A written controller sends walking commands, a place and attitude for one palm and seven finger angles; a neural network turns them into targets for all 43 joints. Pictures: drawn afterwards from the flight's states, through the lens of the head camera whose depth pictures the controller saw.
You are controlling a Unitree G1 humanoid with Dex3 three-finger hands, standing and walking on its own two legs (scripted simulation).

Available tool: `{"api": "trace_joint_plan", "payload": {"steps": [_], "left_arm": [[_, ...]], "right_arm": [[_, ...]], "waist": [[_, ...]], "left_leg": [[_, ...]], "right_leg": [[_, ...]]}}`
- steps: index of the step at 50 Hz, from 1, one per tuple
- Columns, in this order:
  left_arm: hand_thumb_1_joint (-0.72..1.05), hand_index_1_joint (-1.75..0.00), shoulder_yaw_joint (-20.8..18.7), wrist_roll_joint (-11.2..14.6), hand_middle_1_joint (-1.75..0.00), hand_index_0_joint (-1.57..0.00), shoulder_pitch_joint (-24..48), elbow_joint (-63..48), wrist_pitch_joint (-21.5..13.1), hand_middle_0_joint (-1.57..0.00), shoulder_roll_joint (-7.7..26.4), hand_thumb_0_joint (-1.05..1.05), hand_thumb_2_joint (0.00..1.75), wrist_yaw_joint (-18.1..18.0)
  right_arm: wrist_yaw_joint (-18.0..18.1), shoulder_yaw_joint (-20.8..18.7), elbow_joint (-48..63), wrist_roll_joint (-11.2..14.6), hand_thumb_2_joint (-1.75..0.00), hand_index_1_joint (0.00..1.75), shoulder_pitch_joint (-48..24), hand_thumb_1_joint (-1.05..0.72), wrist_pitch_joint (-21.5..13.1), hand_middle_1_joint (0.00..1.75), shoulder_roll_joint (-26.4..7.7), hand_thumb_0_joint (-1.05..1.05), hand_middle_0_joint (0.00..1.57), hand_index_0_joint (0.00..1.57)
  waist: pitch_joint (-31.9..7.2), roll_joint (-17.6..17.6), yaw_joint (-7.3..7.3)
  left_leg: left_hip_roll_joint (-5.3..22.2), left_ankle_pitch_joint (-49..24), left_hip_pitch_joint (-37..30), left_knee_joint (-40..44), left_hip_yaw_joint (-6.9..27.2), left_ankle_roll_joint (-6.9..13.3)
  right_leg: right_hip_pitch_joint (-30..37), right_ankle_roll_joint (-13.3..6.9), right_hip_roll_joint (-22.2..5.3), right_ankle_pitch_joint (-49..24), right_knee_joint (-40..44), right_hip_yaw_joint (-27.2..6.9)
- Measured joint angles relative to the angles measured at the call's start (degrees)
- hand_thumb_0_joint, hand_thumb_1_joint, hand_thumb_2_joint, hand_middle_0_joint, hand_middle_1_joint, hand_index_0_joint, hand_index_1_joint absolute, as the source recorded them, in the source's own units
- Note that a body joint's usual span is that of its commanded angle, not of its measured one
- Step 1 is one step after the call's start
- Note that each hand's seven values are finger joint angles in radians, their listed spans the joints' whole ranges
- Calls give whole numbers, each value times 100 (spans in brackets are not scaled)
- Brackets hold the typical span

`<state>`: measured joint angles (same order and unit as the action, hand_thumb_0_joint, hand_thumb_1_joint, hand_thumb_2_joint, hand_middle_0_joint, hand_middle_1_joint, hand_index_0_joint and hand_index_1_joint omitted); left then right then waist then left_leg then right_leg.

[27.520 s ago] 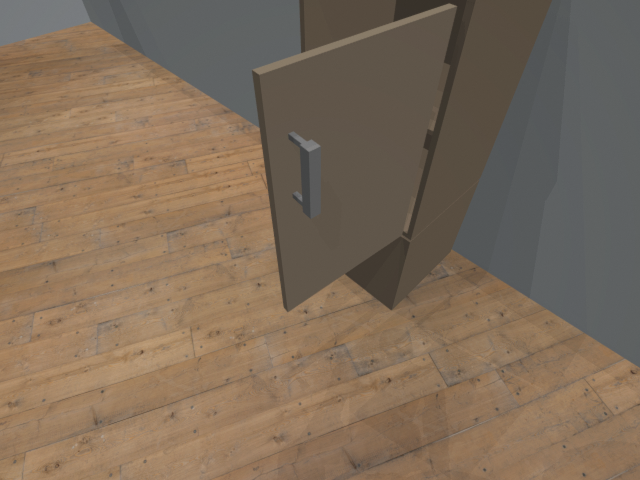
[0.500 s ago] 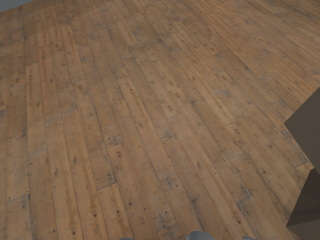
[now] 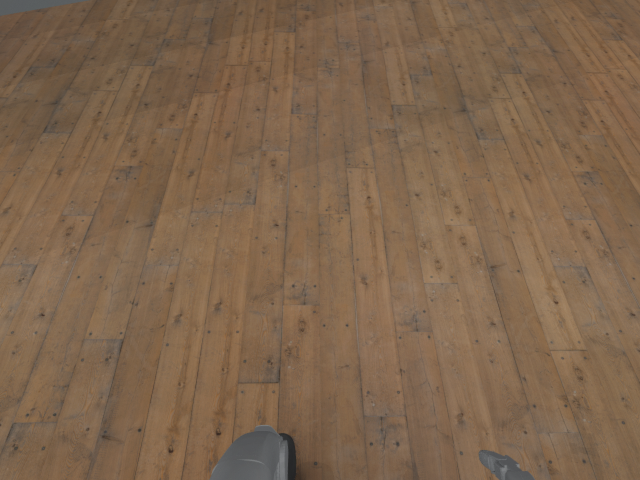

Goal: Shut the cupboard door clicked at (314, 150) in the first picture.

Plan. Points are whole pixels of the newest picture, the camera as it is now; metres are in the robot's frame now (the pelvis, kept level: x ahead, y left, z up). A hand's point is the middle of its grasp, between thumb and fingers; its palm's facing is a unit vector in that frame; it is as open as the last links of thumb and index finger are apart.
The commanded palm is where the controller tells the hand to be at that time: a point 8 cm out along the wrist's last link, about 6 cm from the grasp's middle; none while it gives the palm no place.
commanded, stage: walk to a spot facing it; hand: left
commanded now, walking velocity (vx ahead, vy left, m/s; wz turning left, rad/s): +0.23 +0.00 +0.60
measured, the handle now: out of the picture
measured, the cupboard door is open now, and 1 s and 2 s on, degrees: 54 54 54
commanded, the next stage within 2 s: turn to face it in 0.12 s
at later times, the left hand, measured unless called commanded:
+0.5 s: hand (210, 376) +0.26 +0.19 -0.15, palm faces +0.06 -0.98 -0.19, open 7.4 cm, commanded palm none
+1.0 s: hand (198, 326) +0.33 +0.23 -0.15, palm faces -0.15 -0.97 -0.21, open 7.4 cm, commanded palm none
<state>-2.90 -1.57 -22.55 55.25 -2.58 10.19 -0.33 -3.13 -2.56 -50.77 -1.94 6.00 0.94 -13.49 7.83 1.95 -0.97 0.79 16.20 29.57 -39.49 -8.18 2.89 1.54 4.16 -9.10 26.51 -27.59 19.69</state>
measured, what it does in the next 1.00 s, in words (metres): walks ahead: left foot, then right foot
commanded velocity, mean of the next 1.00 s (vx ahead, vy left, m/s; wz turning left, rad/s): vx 0.04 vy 0.00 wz -0.37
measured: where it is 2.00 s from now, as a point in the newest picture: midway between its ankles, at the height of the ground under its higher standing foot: (313, 444)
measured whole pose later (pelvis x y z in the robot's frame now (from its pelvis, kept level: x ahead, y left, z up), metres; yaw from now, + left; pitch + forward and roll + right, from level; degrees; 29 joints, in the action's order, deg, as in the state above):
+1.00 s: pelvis +0.22 +0.03 +0.02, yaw -13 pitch +0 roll -2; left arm -5.9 -1.0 -11.7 52.4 4.8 14.8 1.3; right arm 2.0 -1.1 -51.3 -2.1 12.1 0.6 -10.5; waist 3.8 1.3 -0.8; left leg 5.0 15.6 13.0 -28.5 -5.7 -0.1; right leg -27.5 2.2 0.7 25.2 -57.8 1.2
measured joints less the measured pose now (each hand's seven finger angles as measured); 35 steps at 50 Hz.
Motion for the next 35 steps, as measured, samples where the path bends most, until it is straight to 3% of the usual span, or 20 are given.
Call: {"api": "trace_joint_plan", "payload": {"steps": [1, 2, 3, 5, 7, 10, 14, 18, 22, 25, 27, 29, 31, 33, 35], "left_arm": [[90, -30, -10, 20, -30, -20, -105, 43, 33, -20, 9, 0, 90, 16], [90, -30, -18, 51, -30, -20, -177, 74, 92, -20, 17, 0, 90, 52], [90, -30, -25, 72, -30, -20, -122, 112, 193, -20, 80, 0, 90, 72], [91, -30, -78, 82, -30, -20, 118, 84, 358, -20, 223, 1, 90, 53], [91, -30, -145, 51, -30, -20, 416, -33, 379, -20, 307, 1, 90, 32], [91, -30, -185, 4, -30, -20, 875, -308, 346, -20, 335, 1, 90, 60], [91, -30, -164, -9, -30, -20, 1280, -581, 304, -20, 308, 1, 90, 64], [91, -30, -72, 6, -30, -20, 1418, -563, 311, -20, 253, 0, 90, 11], [91, -30, 54, 29, -30, -20, 1338, -382, 343, -20, 114, 0, 90, -16], [91, -30, 95, 28, -30, -20, 1142, -286, 349, -20, 3, 0, 90, 19], [91, -30, 103, 13, -30, -20, 1057, -197, 301, -20, -119, 0, 90, 27], [91, -30, 113, 25, -30, -20, 1042, -150, 275, -20, -207, 0, 90, 5], [93, -30, 31, 39, -30, -20, 1034, -156, 292, -20, -194, 0, 90, -79], [93, -30, -25, 36, -30, -20, 999, -153, 347, -20, -132, -1, 90, -108], [93, -30, -68, 23, -30, -20, 944, -136, 405, -20, -57, 0, 90, -110]], "right_arm": [[0, 21, 75, -11, -89, 30, -18, -91, -62, 30, -35, 0, 20, 20], [16, 20, 163, -30, -89, 30, -15, -91, -149, 30, -85, 0, 20, 20], [64, 8, 193, -12, -89, 30, -34, -91, -220, 30, -77, 0, 20, 20], [147, 34, 191, 23, -89, 30, -17, -91, -259, 30, -27, 0, 20, 20], [214, 67, 162, 25, -89, 30, 94, -91, -262, 30, 9, 0, 20, 20], [282, 91, 49, 20, -89, 30, 274, -91, -260, 30, 51, 0, 20, 20], [318, 125, -136, 30, -89, 30, 523, -91, -241, 30, 157, 0, 20, 20], [390, 171, -325, 41, -89, 30, 763, -91, -263, 30, 338, 0, 20, 20], [444, 183, -524, 34, -89, 30, 927, -91, -254, 30, 442, 0, 20, 20], [459, 169, -606, 56, -89, 30, 1006, -91, -185, 30, 451, 0, 20, 20], [461, 117, -643, 89, -89, 30, 941, -91, -117, 30, 388, 0, 20, 20], [487, 80, -632, 112, -89, 30, 827, -91, -34, 30, 346, 0, 20, 20], [494, 69, -615, 127, -89, 30, 733, -91, 22, 30, 344, 0, 20, 20], [484, 60, -566, 136, -89, 30, 655, -91, 67, 30, 344, 0, 20, 20], [472, 42, -486, 134, -89, 30, 589, -91, 97, 30, 339, 0, 20, 20]], "waist": [[-18, -29, 2], [-73, -131, 52], [-54, -116, 90], [8, 5, 44], [-19, 55, 26], [-66, 20, 62], [-228, -46, 141], [-414, -43, 184], [-531, -68, 197], [-568, -98, 166], [-529, -281, 139], [-395, -373, 179], [-290, -326, 142], [-250, -237, 103], [-266, -146, 71]], "left_leg": [[-68, -126, -238, 309, -33, 99], [-44, -717, -233, 333, 8, 276], [-90, -717, -142, 22, 44, 362], [-213, -294, -260, -169, 77, 375], [-311, -165, -461, 49, 169, 323], [-434, -353, -781, 573, 374, 306], [-504, -481, -1183, 1156, 632, 306], [-466, -432, -1640, 1543, 701, 232], [-376, -117, -2020, 1528, 558, 125], [-281, 361, -2136, 1106, 309, 15], [-90, 755, -1935, 456, 226, -99], [-81, 1356, -1482, -616, 398, -241], [-101, 1452, -1034, -1488, 537, -337], [-62, 1340, -721, -1809, 615, -415], [3, 1190, -591, -1589, 666, -471]], "right_leg": [[-134, 9, -104, 178, -577, -4], [-470, -24, -120, 270, -1532, -164], [-890, -62, -97, 371, -2585, -560], [-1706, -142, 36, 285, -4095, -1260], [-2388, -164, 94, -55, -4569, -1530], [-3081, -123, 99, -579, -4225, -1750], [-3538, -38, 163, -1035, -3487, -1953], [-3413, -45, 285, -1404, -2490, -1942], [-2802, -160, 514, -1524, -1326, -1842], [-2187, -275, 706, -1774, -544, -1765], [-2107, -483, 925, -1310, -499, -1826], [-2102, -573, 1024, -1298, -519, -1851], [-2014, -602, 1064, -1421, -328, -1915], [-1919, -609, 1084, -1534, -93, -2005], [-1870, -583, 1091, -1608, 62, -2116]]}}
